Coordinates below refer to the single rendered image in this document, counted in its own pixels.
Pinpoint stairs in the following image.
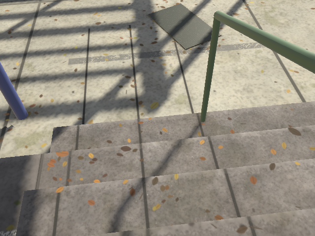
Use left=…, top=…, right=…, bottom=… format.
left=16, top=101, right=315, bottom=236

